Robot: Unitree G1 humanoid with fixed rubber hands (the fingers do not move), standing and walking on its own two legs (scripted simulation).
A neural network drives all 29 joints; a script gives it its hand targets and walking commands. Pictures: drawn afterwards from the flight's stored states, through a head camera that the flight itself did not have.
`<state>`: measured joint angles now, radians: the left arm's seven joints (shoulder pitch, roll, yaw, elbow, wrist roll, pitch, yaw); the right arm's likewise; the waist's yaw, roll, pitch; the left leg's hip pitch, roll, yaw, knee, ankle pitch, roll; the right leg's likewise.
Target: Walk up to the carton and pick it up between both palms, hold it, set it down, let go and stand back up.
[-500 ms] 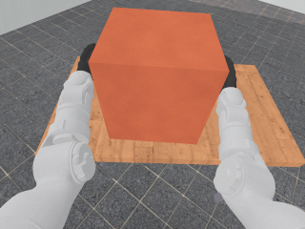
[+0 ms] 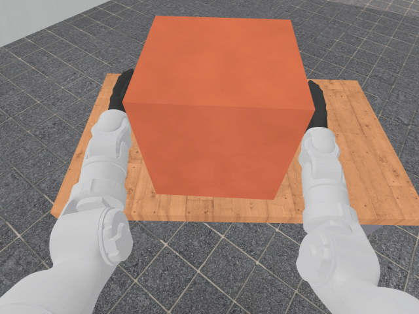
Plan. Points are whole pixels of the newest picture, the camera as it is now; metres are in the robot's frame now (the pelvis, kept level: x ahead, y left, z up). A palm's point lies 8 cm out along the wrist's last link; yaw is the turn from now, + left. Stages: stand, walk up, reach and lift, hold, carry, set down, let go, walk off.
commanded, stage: set down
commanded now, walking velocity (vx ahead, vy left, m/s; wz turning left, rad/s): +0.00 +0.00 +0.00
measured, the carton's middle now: (218, 113) +0.49 -0.02 +0.07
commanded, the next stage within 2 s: none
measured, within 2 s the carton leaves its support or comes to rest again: rests again in 0.52 s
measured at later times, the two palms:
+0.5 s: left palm (120, 114) +0.44 +0.17 +0.13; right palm (314, 129) +0.40 -0.20 +0.12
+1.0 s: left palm (121, 113) +0.44 +0.17 +0.12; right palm (313, 129) +0.41 -0.20 +0.12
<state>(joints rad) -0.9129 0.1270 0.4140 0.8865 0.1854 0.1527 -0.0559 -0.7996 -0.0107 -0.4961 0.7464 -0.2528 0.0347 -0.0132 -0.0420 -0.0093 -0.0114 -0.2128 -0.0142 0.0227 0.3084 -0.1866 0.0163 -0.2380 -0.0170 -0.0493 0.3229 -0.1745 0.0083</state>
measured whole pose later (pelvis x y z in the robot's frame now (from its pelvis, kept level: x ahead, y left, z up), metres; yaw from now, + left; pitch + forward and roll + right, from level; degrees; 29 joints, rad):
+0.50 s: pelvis -0.01 +0.00 +0.00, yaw -1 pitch +5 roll +0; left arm -0.97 0.09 0.51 0.96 0.27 0.12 -0.06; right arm -0.83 0.02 -0.67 0.78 -0.37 0.00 0.04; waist -0.01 -0.03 0.00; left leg -0.21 -0.01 0.04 0.31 -0.18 0.02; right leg -0.23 -0.01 -0.03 0.29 -0.14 0.01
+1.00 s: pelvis +0.00 +0.00 +0.00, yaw -1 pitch +4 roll +0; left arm -0.94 0.06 0.58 0.87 0.32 0.10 -0.10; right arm -0.81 0.06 -0.66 0.70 -0.40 0.00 0.05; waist -0.01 -0.02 0.04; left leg -0.18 -0.01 0.05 0.31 -0.19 0.02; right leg -0.21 -0.01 -0.03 0.30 -0.16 0.01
